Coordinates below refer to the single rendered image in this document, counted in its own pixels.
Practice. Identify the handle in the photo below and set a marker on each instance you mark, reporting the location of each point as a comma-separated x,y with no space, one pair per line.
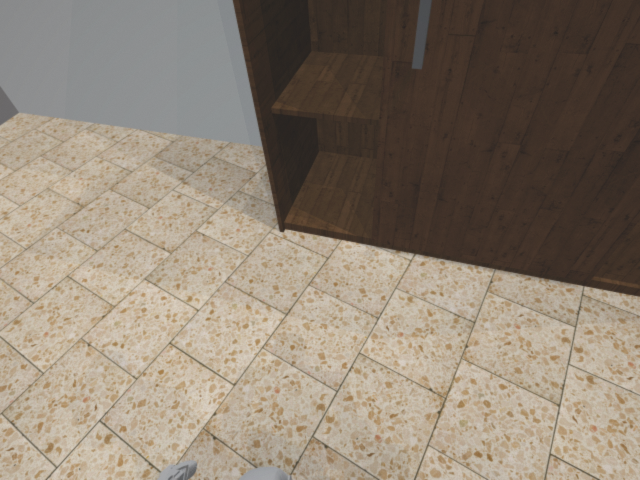
421,33

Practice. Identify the left robot hand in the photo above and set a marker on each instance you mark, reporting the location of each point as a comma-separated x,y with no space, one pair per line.
182,471

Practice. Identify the wardrobe door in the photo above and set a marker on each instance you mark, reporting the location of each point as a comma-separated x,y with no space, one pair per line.
518,142
624,263

